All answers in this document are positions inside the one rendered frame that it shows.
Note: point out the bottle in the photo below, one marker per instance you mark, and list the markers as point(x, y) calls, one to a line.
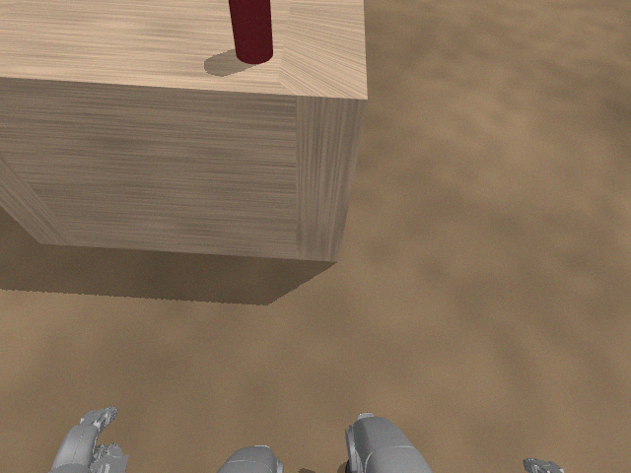
point(251, 22)

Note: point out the left robot hand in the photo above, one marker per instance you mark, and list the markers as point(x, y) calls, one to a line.
point(79, 445)

